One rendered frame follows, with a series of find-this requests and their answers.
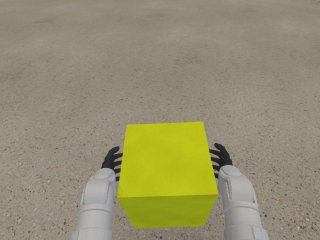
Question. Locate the robot right forearm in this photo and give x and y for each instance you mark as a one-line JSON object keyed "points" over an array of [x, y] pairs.
{"points": [[240, 207]]}

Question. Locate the robot left forearm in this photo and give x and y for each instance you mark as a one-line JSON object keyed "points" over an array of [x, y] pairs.
{"points": [[96, 207]]}

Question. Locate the left robot hand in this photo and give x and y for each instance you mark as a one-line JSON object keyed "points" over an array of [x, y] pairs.
{"points": [[109, 161]]}

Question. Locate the right robot hand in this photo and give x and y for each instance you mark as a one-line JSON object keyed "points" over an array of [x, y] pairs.
{"points": [[223, 160]]}

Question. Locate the carton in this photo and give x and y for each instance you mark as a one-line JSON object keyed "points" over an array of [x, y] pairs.
{"points": [[167, 177]]}

